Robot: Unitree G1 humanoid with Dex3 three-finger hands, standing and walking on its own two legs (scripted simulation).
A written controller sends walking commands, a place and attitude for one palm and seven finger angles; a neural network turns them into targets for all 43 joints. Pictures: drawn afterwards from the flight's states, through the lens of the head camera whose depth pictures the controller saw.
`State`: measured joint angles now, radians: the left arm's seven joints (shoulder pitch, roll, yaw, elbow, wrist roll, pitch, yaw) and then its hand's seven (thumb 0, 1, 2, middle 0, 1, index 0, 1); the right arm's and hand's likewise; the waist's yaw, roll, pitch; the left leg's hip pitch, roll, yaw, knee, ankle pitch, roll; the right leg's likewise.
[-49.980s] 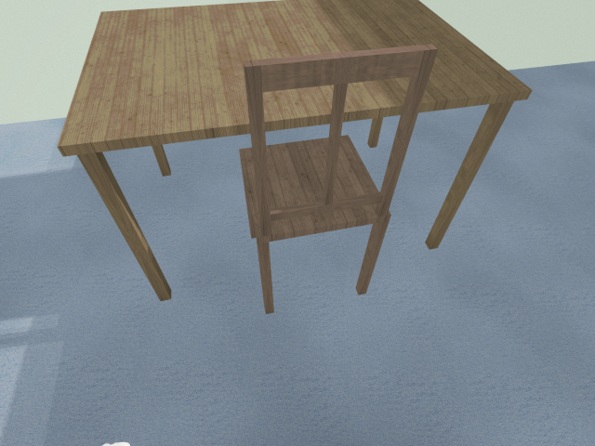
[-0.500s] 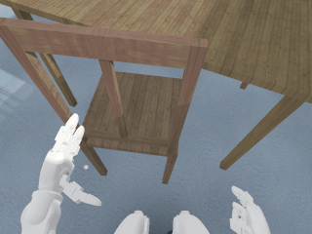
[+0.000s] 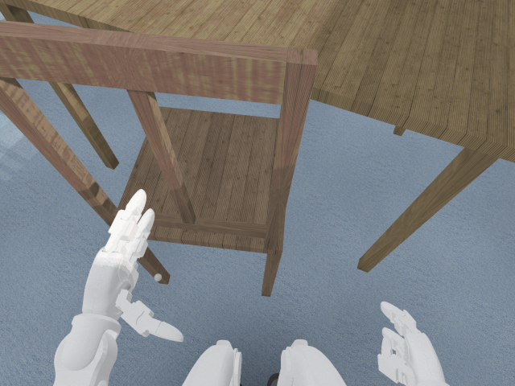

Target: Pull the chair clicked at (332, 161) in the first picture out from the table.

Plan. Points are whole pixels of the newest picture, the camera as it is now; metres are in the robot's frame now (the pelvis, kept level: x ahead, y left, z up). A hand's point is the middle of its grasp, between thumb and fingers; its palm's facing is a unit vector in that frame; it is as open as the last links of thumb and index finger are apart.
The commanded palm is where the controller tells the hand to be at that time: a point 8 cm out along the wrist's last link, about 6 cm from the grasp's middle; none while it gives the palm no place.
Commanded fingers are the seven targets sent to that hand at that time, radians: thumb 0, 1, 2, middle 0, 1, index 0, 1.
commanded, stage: aim the fingers beside a spindle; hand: left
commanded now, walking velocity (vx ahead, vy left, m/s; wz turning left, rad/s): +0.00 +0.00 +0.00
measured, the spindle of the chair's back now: (171, 172) +0.42 +0.16 +0.05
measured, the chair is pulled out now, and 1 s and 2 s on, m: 0.15 0.15 0.15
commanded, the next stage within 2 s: none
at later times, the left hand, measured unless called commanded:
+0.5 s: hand (156, 276) +0.27 +0.16 +0.01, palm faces -0.05 -1.00 -0.02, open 16.9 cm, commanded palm +0.25 +0.21 +0.02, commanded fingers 0.00 -0.50 0.30 -0.06 -0.08 -0.06 -0.08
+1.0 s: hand (160, 276) +0.26 +0.14 +0.04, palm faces -0.11 -0.99 -0.01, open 16.9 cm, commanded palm +0.26 +0.22 +0.03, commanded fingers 0.00 -0.50 0.30 -0.06 -0.08 -0.06 -0.08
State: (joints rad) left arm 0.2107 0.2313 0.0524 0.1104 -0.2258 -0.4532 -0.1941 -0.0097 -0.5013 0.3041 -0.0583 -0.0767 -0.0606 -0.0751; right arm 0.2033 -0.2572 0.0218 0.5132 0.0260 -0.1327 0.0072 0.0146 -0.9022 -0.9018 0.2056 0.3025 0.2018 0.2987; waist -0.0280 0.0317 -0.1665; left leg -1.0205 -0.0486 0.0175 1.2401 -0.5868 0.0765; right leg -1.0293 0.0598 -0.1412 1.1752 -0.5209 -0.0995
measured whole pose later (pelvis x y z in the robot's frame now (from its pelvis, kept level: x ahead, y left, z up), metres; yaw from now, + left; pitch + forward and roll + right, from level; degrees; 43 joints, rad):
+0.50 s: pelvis +0.00 +0.01 -0.01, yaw +0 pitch +22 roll -2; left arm 0.15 0.21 0.06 0.23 -0.22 -0.47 -0.17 -0.01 -0.50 0.30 -0.06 -0.08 -0.06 -0.07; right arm 0.20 -0.26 0.03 0.52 0.04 -0.10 0.03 0.01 -0.90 -0.90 0.21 0.30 0.20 0.30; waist -0.02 0.04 -0.19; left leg -1.06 -0.06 0.03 1.27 -0.59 0.09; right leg -1.07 0.05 -0.13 1.21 -0.53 -0.09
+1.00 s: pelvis +0.00 +0.02 +0.00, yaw +0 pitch +22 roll -3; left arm 0.25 0.22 -0.04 0.00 -0.18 -0.50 -0.10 -0.01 -0.50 0.30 -0.06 -0.08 -0.06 -0.08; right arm 0.21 -0.25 0.01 0.51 0.02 -0.11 0.01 0.01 -0.90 -0.90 0.20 0.30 0.20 0.30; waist -0.03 0.03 -0.17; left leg -1.04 -0.06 0.03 1.25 -0.59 0.09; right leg -1.05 0.05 -0.13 1.19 -0.52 -0.07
